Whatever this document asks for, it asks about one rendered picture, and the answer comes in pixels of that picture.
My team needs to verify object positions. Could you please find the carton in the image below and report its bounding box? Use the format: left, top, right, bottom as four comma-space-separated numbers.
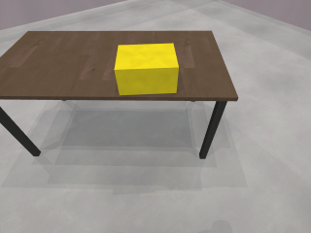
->
114, 43, 179, 95

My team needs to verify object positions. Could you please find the table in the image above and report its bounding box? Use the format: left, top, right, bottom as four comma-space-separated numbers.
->
0, 30, 239, 159

